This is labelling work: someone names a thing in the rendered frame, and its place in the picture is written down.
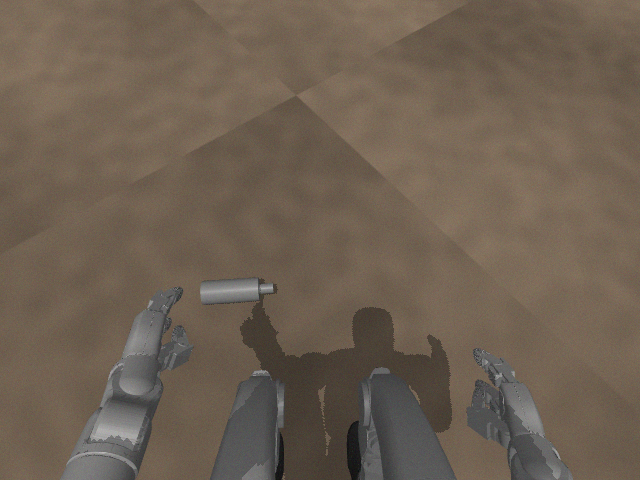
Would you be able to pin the left robot hand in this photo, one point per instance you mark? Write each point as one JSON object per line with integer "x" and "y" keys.
{"x": 145, "y": 337}

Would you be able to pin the right robot arm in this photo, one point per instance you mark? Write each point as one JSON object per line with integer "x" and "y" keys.
{"x": 532, "y": 457}

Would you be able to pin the right robot hand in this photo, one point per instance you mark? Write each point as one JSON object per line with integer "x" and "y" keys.
{"x": 512, "y": 411}

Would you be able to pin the bottle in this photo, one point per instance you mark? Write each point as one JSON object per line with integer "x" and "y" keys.
{"x": 233, "y": 290}

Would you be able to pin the left robot arm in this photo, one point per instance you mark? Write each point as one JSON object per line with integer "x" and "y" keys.
{"x": 114, "y": 440}

